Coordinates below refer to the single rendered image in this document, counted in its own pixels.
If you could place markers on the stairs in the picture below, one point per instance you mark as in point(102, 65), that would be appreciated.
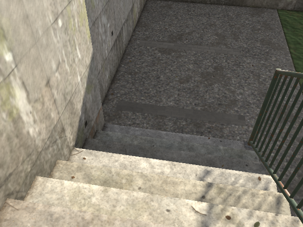
point(133, 177)

